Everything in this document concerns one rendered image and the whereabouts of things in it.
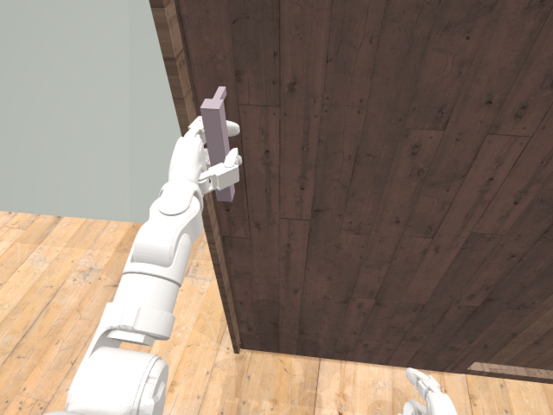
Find robot left forearm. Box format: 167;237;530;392
65;180;204;411

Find right robot hand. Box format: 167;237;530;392
398;367;458;415

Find left robot upper arm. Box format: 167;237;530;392
42;346;168;415

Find left robot hand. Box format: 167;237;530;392
168;116;242;197

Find handle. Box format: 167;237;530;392
200;86;235;202

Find wardrobe door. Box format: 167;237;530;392
174;0;553;374
476;294;553;370

